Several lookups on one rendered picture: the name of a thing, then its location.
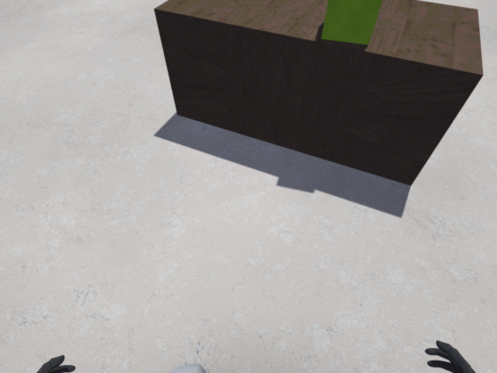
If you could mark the pedestal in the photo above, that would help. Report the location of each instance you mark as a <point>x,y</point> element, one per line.
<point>260,68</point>

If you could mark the right robot hand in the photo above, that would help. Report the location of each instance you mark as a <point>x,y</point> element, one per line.
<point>457,363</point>

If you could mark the carton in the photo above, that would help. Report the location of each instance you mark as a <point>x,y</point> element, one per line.
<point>350,21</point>

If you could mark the left robot hand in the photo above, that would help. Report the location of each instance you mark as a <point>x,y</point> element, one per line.
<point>52,366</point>

